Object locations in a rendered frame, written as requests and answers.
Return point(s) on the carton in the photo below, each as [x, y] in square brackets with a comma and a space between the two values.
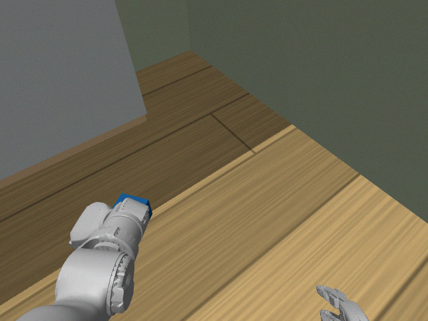
[141, 200]

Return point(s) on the right robot hand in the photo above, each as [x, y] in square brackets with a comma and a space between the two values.
[349, 311]

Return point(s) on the left robot hand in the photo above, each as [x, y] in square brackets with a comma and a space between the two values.
[87, 223]

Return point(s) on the left robot arm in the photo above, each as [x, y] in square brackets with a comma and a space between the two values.
[96, 280]

